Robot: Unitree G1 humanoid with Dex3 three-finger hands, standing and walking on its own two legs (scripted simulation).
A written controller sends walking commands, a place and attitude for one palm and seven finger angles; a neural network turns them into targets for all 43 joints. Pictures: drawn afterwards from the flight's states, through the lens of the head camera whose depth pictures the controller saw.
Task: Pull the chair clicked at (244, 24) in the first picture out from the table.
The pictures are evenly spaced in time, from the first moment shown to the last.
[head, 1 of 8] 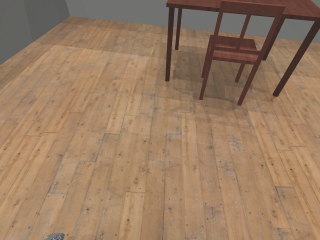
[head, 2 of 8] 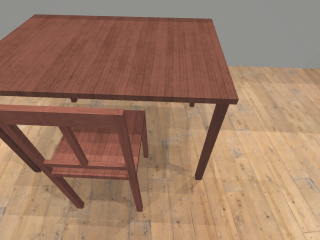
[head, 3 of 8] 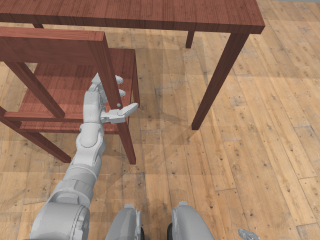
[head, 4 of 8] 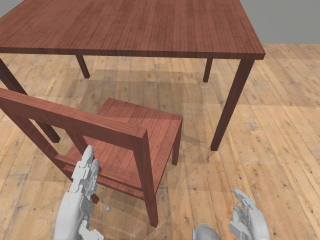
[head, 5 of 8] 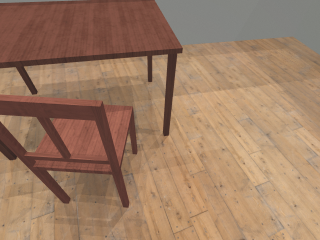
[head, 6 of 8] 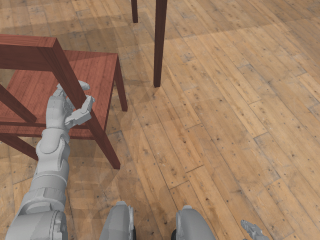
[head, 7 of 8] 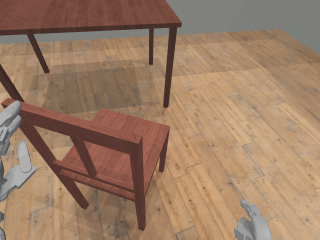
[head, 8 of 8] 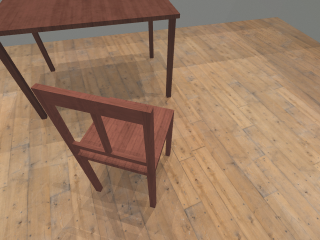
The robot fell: no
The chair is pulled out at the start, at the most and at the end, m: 0.00 0.66 0.65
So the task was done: yes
